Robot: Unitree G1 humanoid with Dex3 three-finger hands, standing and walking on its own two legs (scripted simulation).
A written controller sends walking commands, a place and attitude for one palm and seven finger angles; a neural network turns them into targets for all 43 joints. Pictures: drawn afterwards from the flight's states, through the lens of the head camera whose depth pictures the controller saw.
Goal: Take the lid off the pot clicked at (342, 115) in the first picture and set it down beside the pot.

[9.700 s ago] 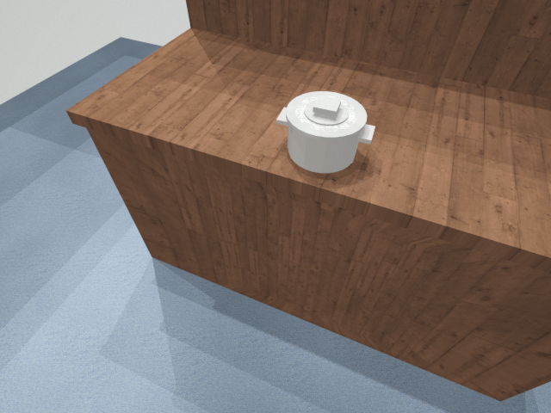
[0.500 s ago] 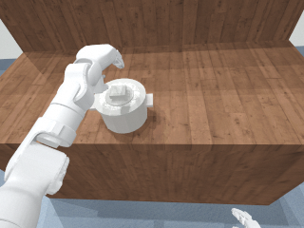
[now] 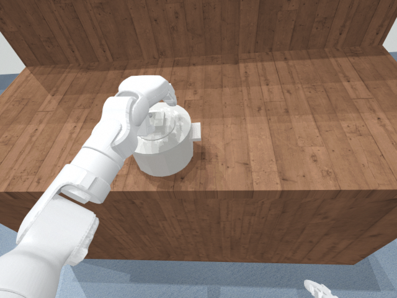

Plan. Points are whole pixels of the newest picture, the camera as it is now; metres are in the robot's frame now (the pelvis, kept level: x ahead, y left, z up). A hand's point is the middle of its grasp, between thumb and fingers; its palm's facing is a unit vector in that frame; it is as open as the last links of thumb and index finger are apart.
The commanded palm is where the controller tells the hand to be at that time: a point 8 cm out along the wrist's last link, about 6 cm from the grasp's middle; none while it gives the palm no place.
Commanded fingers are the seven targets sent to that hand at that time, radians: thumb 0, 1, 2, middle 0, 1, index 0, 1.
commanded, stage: move the open hand above the knob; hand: left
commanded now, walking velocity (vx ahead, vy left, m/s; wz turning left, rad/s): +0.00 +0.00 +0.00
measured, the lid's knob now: (153, 120) +0.48 +0.10 +0.10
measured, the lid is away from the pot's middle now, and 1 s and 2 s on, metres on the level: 0.00 0.00 0.00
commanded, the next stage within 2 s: lower the open fingers around the knob in 1.16 s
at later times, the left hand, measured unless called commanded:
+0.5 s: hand (141, 105) +0.46 +0.10 +0.16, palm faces -0.23 +0.01 -0.97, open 10.1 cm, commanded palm +0.43 +0.11 +0.23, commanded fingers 0.00 -0.32 1.48 -0.84 -0.08 -0.84 -0.08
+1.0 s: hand (144, 106) +0.44 +0.09 +0.17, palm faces -0.19 -0.01 -0.98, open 10.1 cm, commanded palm +0.42 +0.10 +0.23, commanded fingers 0.00 -0.32 1.48 -0.84 -0.08 -0.84 -0.08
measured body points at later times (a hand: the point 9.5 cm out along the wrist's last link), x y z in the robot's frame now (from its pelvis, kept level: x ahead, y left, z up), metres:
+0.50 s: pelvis -0.01 +0.00 +0.00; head +0.01 -0.04 +0.45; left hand +0.46 +0.10 +0.22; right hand +0.10 -0.25 -0.13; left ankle -0.03 +0.09 -0.74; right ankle -0.01 -0.12 -0.74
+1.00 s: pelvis -0.01 +0.00 +0.00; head +0.00 -0.04 +0.45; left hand +0.45 +0.09 +0.23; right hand +0.12 -0.25 -0.13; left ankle -0.03 +0.09 -0.74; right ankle -0.01 -0.12 -0.74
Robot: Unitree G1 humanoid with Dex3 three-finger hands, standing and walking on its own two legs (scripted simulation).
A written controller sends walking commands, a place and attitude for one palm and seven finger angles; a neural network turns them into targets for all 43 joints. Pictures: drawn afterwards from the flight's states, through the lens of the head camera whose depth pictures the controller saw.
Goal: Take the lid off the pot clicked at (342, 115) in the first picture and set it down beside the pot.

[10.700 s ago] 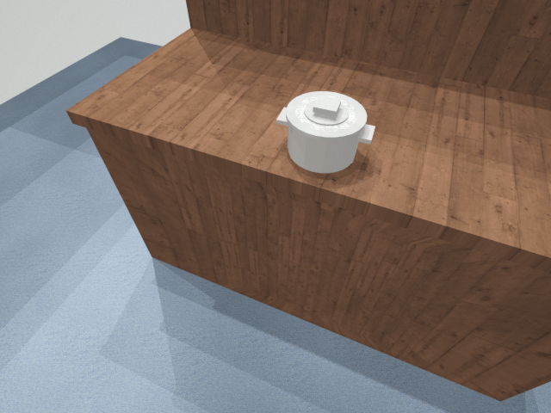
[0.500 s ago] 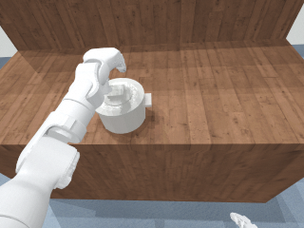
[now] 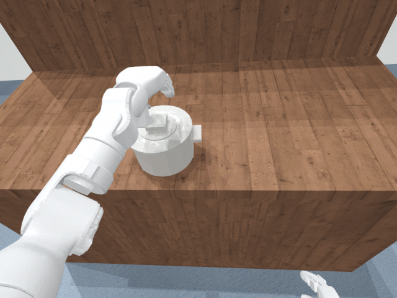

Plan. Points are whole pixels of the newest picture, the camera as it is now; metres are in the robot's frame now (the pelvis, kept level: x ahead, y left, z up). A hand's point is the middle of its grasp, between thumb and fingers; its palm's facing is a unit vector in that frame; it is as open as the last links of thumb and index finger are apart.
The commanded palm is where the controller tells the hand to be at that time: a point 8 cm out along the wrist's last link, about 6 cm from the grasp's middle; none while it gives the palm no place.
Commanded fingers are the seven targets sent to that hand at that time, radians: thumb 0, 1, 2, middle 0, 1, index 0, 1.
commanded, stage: move the open hand above the knob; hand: left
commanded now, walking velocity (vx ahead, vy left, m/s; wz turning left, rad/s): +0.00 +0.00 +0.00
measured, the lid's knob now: (156, 122) +0.49 +0.10 +0.10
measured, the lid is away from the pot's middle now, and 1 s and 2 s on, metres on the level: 0.00 0.00 0.00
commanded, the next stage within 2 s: lower the open fingers around the knob in 0.16 s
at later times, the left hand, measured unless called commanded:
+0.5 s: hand (148, 121) +0.43 +0.10 +0.15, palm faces -0.26 +0.00 -0.97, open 10.1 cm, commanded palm +0.42 +0.11 +0.21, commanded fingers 0.00 -0.32 1.48 -0.84 -0.08 -0.84 -0.08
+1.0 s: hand (148, 122) +0.44 +0.11 +0.14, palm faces -0.29 +0.00 -0.96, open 10.0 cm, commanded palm +0.44 +0.10 +0.18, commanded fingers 0.00 -0.32 1.48 -0.84 -0.08 -0.84 -0.08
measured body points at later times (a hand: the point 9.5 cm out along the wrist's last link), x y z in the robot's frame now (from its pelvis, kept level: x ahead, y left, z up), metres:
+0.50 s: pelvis -0.01 +0.00 +0.00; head +0.00 -0.04 +0.45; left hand +0.44 +0.10 +0.21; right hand +0.14 -0.24 -0.12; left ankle -0.02 +0.09 -0.74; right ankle +0.00 -0.12 -0.74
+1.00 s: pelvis -0.01 +0.00 +0.00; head +0.01 -0.03 +0.45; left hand +0.45 +0.10 +0.19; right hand +0.09 -0.25 -0.14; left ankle -0.02 +0.09 -0.74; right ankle +0.00 -0.12 -0.74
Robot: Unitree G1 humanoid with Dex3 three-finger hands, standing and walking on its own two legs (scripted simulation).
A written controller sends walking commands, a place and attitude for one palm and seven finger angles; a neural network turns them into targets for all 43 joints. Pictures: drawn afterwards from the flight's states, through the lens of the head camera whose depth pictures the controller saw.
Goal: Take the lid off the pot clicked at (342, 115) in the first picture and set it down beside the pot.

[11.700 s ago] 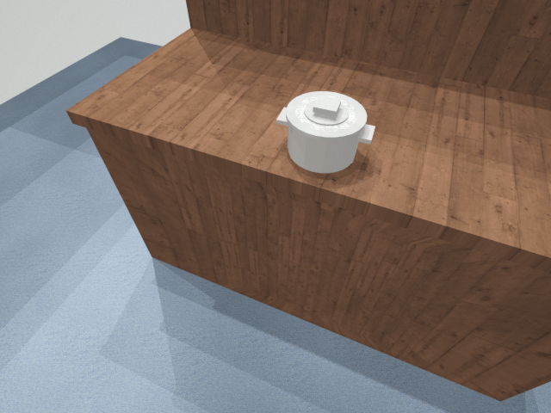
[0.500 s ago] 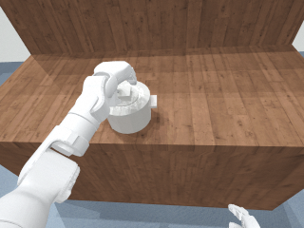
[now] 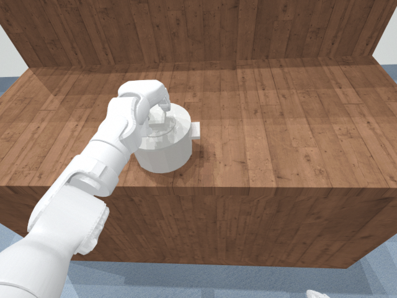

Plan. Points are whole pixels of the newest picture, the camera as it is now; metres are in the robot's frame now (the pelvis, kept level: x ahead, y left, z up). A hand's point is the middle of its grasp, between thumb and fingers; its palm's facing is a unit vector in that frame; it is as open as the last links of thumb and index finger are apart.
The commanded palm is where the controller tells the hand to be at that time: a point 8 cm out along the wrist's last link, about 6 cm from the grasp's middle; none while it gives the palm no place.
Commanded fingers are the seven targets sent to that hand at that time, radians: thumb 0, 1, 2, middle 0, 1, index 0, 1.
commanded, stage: lower the open fingers around the knob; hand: left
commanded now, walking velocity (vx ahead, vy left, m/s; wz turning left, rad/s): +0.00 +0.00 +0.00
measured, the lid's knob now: (155, 118) +0.50 +0.10 +0.10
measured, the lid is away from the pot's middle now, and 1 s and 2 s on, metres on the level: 0.00 0.00 0.00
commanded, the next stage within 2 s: close the fingers and squeeze the knob in 1.42 s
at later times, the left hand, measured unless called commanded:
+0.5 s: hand (150, 114) +0.46 +0.10 +0.14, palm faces -0.32 +0.03 -0.95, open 9.9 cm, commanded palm +0.47 +0.09 +0.17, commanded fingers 0.00 -0.32 1.48 -0.84 -0.08 -0.84 -0.08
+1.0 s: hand (164, 114) +0.49 +0.07 +0.12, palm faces -0.30 -0.02 -0.95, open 10.2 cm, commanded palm +0.47 +0.10 +0.17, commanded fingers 0.00 -0.32 1.48 -0.84 -0.08 -0.84 -0.08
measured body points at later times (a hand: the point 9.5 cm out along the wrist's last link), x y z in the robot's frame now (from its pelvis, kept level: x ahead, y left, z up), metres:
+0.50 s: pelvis -0.01 +0.00 +0.00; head +0.02 -0.02 +0.45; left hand +0.48 +0.10 +0.19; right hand +0.09 -0.25 -0.14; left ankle -0.01 +0.09 -0.74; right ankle +0.01 -0.12 -0.74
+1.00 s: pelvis +0.02 +0.00 +0.00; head +0.05 -0.03 +0.45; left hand +0.50 +0.07 +0.17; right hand +0.08 -0.26 -0.14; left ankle -0.01 +0.09 -0.74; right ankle +0.01 -0.12 -0.74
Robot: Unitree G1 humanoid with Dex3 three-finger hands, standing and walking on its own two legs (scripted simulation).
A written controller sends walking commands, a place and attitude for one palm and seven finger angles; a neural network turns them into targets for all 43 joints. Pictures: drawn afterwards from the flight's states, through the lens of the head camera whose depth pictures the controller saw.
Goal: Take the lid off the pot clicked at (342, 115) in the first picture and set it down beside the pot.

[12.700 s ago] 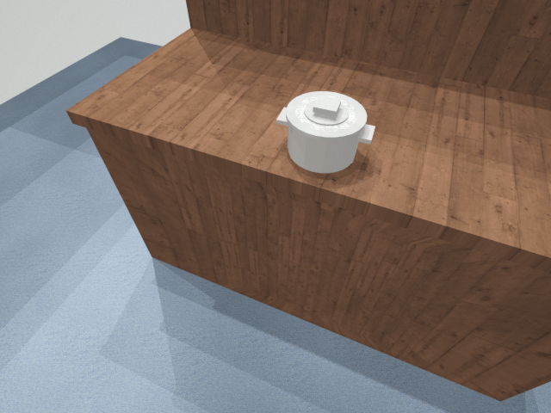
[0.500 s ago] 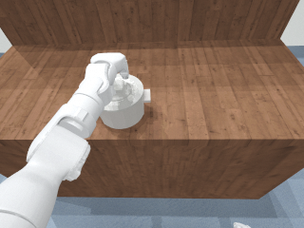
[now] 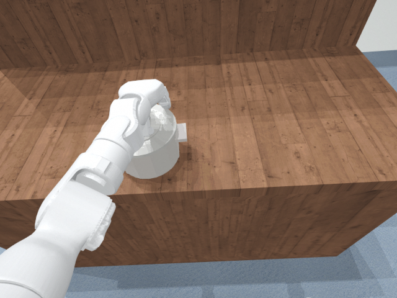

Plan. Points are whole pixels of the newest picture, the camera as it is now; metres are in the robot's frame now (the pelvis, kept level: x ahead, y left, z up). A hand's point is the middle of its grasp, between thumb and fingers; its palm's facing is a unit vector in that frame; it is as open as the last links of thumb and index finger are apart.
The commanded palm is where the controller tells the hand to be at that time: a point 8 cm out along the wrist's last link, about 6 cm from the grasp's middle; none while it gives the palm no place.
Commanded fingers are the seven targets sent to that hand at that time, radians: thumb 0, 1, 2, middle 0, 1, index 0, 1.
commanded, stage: lower the open fingers around the knob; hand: left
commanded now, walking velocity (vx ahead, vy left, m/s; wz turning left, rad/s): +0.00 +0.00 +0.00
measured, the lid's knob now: (138, 122) +0.48 +0.12 +0.10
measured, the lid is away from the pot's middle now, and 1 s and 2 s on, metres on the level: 0.00 0.00 0.01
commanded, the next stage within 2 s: close the fingers and squeeze the knob in 0.42 s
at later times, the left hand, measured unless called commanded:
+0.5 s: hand (135, 123) +0.45 +0.12 +0.12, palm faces -0.32 -0.04 -0.95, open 10.2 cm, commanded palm +0.43 +0.13 +0.17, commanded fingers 0.00 -0.32 1.48 -0.84 -0.08 -0.84 -0.08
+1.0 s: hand (131, 124) +0.45 +0.12 +0.12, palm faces -0.32 -0.04 -0.95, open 9.8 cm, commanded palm +0.43 +0.13 +0.17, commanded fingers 0.00 0.10 1.03 -0.62 -0.91 -0.62 -0.91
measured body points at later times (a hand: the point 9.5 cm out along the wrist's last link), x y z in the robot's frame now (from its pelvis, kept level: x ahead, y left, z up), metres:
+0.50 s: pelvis +0.00 +0.00 +0.00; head +0.03 -0.03 +0.45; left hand +0.46 +0.12 +0.17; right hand +0.11 -0.25 -0.13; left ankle -0.03 +0.09 -0.74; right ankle +0.00 -0.12 -0.74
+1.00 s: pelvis -0.01 +0.01 +0.00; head +0.02 -0.02 +0.45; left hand +0.46 +0.12 +0.17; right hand +0.10 -0.24 -0.13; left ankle -0.03 +0.09 -0.74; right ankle +0.00 -0.12 -0.74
